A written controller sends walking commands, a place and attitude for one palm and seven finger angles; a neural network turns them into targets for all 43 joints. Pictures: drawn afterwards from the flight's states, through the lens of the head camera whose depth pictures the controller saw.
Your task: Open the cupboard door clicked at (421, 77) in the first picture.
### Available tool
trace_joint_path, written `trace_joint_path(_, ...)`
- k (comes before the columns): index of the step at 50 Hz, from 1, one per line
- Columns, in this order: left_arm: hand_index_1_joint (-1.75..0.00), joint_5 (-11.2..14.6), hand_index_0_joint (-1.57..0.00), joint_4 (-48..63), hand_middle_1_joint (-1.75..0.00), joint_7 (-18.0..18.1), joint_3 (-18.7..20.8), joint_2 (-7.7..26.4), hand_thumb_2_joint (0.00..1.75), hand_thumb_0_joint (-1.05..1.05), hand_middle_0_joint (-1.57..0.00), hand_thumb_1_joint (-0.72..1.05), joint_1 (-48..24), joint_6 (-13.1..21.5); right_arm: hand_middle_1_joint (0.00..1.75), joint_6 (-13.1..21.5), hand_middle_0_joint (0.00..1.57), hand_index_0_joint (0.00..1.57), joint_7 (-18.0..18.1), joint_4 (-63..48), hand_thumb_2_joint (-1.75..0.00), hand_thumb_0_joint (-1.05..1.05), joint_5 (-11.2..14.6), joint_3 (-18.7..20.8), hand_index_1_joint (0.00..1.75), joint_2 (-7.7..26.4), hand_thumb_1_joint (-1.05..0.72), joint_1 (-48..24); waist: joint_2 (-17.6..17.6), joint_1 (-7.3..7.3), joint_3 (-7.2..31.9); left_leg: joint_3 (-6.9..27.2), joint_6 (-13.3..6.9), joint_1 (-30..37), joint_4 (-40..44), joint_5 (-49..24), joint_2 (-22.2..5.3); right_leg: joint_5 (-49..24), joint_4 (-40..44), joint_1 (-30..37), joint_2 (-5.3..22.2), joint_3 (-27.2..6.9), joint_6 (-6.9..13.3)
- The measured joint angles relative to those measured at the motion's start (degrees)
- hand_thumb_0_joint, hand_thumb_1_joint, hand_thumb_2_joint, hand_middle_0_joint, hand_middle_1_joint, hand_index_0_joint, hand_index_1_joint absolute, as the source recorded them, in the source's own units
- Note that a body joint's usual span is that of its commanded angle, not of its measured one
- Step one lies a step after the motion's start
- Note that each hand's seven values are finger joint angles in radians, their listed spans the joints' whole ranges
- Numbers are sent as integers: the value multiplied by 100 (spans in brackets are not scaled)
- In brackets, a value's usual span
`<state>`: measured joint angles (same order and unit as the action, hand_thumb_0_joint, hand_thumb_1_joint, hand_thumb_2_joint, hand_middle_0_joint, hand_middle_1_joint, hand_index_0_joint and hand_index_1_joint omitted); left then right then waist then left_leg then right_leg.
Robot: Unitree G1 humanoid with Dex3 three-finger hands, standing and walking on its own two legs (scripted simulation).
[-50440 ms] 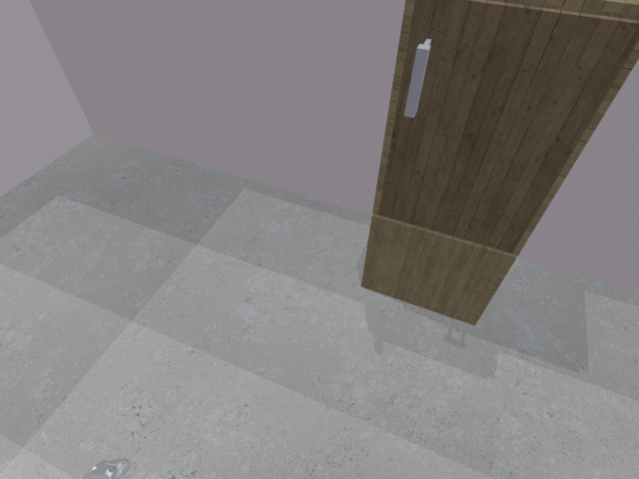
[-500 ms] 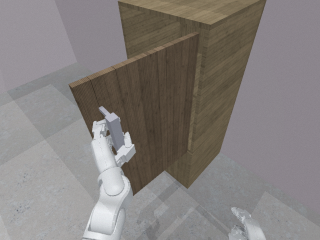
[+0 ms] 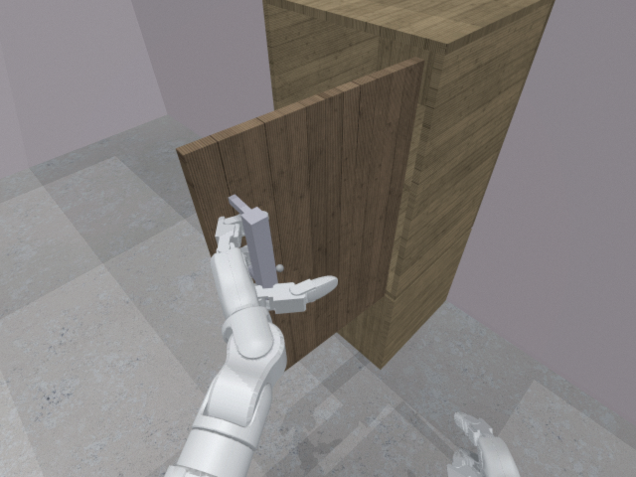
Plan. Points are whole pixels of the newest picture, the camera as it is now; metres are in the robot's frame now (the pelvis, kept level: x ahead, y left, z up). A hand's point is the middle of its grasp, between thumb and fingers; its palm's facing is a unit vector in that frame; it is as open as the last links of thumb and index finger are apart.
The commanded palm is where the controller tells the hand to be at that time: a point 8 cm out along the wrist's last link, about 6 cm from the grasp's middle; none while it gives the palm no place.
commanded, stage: open thumb and fingers to let go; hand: left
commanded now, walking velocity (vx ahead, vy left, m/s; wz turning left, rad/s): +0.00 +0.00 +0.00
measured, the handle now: (253, 248) +0.37 +0.12 +0.11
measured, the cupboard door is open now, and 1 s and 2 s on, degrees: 85 88 88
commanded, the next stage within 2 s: slide the hand sideways off the handle in 0.30 s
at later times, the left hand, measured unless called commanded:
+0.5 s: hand (279, 276) +0.33 +0.08 +0.11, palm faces +0.28 -0.96 -0.07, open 15.3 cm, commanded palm +0.29 +0.10 +0.10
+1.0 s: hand (273, 302) +0.29 +0.08 +0.11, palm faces -0.03 -1.00 -0.02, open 16.3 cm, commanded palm +0.25 +0.15 +0.10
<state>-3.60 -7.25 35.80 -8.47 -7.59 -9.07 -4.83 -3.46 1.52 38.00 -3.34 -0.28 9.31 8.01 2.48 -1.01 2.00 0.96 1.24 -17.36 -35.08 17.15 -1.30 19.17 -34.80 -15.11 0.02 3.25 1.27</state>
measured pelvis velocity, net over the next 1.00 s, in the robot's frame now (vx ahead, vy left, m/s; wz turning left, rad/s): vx -0.02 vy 0.00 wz -0.03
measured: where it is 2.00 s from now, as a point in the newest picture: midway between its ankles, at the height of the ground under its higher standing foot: outside the picture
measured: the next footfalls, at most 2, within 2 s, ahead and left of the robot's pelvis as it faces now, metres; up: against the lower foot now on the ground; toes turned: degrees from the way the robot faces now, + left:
none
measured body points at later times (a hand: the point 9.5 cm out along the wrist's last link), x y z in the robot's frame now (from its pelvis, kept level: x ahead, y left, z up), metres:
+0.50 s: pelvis -0.02 +0.01 -0.01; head -0.02 +0.01 +0.44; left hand +0.31 +0.13 +0.12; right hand +0.14 -0.19 -0.11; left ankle +0.02 +0.13 -0.73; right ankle -0.01 -0.10 -0.73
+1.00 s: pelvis -0.02 +0.00 +0.00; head -0.03 -0.01 +0.45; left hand +0.28 +0.13 +0.11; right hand +0.16 -0.21 -0.08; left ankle +0.02 +0.13 -0.73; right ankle -0.01 -0.10 -0.73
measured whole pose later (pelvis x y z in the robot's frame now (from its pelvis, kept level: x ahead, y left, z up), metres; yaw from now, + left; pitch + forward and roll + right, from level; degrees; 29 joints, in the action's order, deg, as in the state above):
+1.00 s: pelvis -0.02 +0.00 +0.00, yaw -2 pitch -2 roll +0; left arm 5.0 -5.6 6.0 -6.6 3.8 -4.2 1.9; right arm 1.2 2.4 34.1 0.1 -3.2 10.8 10.6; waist 1.9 -1.1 0.2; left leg -0.8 0.8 -16.3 -33.8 15.4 -1.7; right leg 16.9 -34.1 -15.1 -0.4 1.4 1.0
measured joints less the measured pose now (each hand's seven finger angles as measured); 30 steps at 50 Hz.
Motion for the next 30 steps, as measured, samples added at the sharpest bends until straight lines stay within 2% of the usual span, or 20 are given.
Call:
trace_joint_path(5, -109, -68, -29, -229, -109, 122, -56, -34, 34, 0, -29, -41, -236, -49, 30, -23, 20, 20, -33, 0, -90, 1, 13, -16, 30, -18, -90, -61, -13, -10, -22, -13, -47, -75, -74, -4, 33, -33, -27, -52, 34, -13, -46)
trace_joint_path(12, -82, -90, -25, -516, -82, 279, -149, -100, 31, -1, -25, -48, -564, -88, 30, -60, 20, 20, -53, 60, -90, 1, 9, -34, 30, -74, -90, -80, -70, -17, -49, -54, -95, -234, -152, -28, 77, -58, -120, -226, 81, -52, -91)
trace_joint_path(21, -68, -77, -34, -666, -62, 362, -103, -155, 30, -1, -37, -50, -785, -144, 30, -88, 20, 20, -103, 151, -90, 1, 2, -37, 30, -86, -90, -5, -66, -38, -15, -57, -114, -429, -289, -33, 96, -59, -262, -419, 104, -56, -109)
trace_joint_path(22, -67, -138, -34, -653, -61, 276, -95, -130, 30, -1, -37, -50, -764, -124, 30, -92, 20, 20, -106, 150, -90, 1, 7, -47, 30, -86, -90, 5, -80, -30, -27, -54, -117, -438, -293, -40, 107, -55, -285, -434, 115, -53, -109)
trace_joint_path(23, -65, -183, -32, -615, -59, 20, -100, -50, 30, -1, -37, -50, -699, -51, 30, -105, 20, 20, -93, 117, -90, 1, 24, -58, 30, -83, -90, 42, -99, -31, -38, -49, -121, -440, -284, -54, 120, -52, -301, -443, 128, -48, -108)
trace_joint_path(26, -56, -109, -24, -596, -52, -1065, -170, 452, 30, -1, -33, -50, -536, 355, 30, -72, 20, 20, 23, -17, -90, 1, 110, -93, 30, -47, -90, 212, -122, -55, -87, -32, -124, -405, -254, -97, 136, -62, -313, -419, 143, -31, -97)
trace_joint_path(28, -50, 90, -18, -649, -47, -1767, -226, 808, 30, -1, -30, -50, -514, 587, 30, 20, 20, 20, 115, -72, -90, 1, 197, -125, 30, 22, -90, 314, -88, -51, -130, -4, -124, -376, -266, -108, 142, -70, -311, -371, 147, -3, -95)
trace_joint_path(30, -44, 443, -15, -725, -43, -2366, -236, 1043, 30, -1, -26, -50, -547, 730, 30, 130, 20, 20, 202, -96, -90, 1, 304, -164, 30, 114, -90, 382, -26, -46, -183, 18, -126, -333, -280, -113, 144, -83, -296, -307, 148, 19, -99)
